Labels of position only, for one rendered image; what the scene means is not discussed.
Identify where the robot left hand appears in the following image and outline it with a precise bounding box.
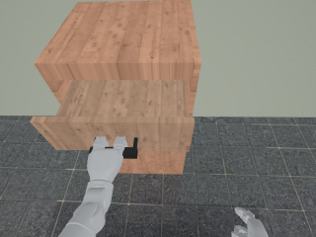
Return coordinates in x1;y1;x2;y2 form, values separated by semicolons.
87;136;128;183

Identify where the robot right hand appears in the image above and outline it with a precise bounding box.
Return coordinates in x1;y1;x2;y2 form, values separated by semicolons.
231;206;269;237

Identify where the robot left forearm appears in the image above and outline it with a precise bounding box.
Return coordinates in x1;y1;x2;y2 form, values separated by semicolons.
58;179;114;237

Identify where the cabinet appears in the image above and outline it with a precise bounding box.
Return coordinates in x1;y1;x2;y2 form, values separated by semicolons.
34;0;201;175

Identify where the handle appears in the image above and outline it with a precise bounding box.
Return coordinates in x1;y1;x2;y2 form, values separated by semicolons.
89;137;138;159

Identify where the drawer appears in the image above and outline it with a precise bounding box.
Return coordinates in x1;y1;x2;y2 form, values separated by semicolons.
30;79;195;152

